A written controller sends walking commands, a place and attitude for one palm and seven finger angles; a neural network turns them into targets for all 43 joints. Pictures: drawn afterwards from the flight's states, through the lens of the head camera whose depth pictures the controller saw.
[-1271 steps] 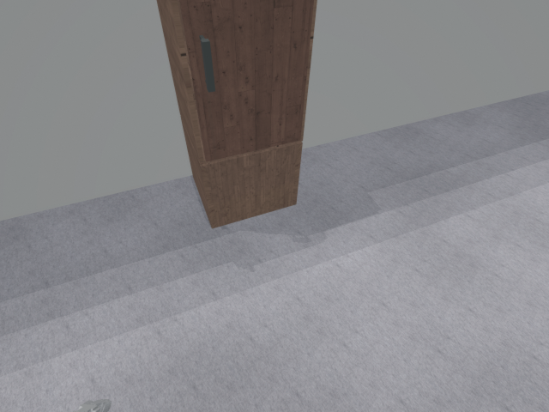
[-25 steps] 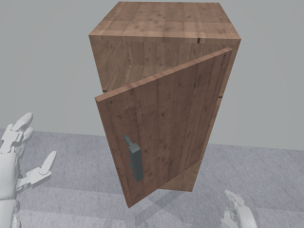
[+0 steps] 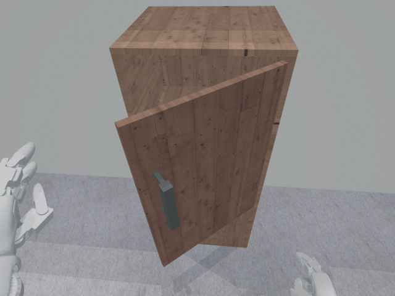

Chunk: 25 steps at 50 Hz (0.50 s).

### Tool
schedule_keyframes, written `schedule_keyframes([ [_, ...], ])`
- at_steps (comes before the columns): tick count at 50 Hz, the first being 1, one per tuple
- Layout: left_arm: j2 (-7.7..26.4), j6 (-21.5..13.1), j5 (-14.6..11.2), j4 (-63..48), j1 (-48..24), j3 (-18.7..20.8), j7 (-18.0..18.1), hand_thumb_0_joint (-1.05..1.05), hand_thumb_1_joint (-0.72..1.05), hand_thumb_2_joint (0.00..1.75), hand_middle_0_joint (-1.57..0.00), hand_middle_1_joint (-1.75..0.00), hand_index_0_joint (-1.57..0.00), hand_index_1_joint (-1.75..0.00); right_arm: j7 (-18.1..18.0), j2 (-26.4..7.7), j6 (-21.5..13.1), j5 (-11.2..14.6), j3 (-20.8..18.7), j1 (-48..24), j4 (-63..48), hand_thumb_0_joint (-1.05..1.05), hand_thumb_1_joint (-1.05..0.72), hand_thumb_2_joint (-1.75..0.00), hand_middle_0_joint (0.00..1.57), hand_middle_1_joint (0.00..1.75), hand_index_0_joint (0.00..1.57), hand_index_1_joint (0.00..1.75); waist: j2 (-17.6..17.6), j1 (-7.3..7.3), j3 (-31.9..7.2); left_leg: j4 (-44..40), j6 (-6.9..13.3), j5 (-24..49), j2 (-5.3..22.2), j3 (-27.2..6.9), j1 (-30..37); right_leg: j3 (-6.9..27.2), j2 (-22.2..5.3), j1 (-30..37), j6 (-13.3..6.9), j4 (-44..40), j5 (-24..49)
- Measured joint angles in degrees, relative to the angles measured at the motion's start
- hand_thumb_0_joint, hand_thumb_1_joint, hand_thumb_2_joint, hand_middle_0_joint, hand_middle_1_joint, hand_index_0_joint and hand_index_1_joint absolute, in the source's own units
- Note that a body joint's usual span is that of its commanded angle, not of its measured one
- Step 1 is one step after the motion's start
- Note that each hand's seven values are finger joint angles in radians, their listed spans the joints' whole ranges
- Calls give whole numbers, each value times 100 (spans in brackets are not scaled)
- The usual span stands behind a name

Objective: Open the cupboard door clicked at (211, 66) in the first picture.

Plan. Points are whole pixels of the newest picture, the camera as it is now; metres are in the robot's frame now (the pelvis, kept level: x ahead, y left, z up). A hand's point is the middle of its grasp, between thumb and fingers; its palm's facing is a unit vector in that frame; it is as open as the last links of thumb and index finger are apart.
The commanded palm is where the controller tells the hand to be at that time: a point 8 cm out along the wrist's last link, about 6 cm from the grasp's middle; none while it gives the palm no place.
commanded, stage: step back with the hand held close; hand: left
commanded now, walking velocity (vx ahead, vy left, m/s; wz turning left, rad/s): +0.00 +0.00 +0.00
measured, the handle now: (165, 200) +0.30 +0.12 +0.03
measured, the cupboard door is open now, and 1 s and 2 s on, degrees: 39 39 39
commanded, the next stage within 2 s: stop stepping back and stand still in 1.24 s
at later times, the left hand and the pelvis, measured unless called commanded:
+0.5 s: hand (32, 228) +0.16 +0.28 +0.15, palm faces +0.36 -0.79 -0.50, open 7.4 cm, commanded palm +0.10 +0.32 +0.17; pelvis -0.04 +0.02 -0.01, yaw -1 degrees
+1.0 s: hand out of the picture +0.07 +0.29 +0.15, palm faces +0.42 -0.79 -0.44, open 7.4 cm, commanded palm +0.00 +0.34 +0.17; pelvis -0.12 +0.03 -0.03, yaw +2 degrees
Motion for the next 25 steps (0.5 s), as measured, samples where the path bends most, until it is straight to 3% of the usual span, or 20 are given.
schedule_keyframes([
  [5,-13,-56,6,113,-99,31,-28,2,89,90,-21,-31,-21,-30,4,-1,11,36,-1,-22,-31,1,-90,-90,20,30,20,30,25,-9,38,10,-14,46,23,-10,-56,-13,22,-33,-19,-31,61],
  [10,127,-359,57,95,-28,376,-24,2,89,90,-21,-31,-21,-30,48,-3,178,20,2,-114,-196,1,-90,-90,20,30,20,30,1,-195,-11,213,-18,59,82,-47,-547,-56,77,-405,-31,-78,202],
  [16,129,-371,106,-187,434,190,-34,2,89,90,-21,-31,-21,-30,2,-109,352,31,-150,-125,-308,1,-90,-90,20,30,20,30,-80,-322,9,279,46,130,17,72,-902,50,1,-846,40,112,251],
  [25,519,-434,144,-630,575,488,94,2,88,90,-22,-31,-21,-30,-94,-35,469,65,-242,-45,-424,1,-91,-90,20,30,20,30,-400,-378,69,533,176,192,-107,181,-1267,139,-142,-1301,153,533,255],
])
